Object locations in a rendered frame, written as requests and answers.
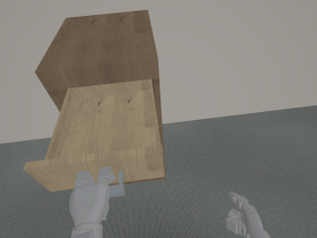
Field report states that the cabinet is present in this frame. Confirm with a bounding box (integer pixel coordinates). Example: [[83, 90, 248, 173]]
[[35, 10, 166, 185]]

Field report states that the robot right forearm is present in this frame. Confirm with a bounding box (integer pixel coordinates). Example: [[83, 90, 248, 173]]
[[246, 227, 270, 238]]

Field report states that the right robot hand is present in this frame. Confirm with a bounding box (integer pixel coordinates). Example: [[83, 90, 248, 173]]
[[226, 191, 264, 238]]

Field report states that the drawer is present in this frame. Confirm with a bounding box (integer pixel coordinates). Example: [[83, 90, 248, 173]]
[[23, 79, 164, 192]]

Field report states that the robot left forearm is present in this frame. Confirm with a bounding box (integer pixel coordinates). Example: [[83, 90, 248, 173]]
[[71, 222, 103, 238]]

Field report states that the left robot hand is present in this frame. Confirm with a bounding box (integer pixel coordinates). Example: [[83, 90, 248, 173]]
[[69, 166, 115, 226]]

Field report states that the handle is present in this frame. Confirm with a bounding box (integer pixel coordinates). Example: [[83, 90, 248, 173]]
[[109, 170, 125, 198]]

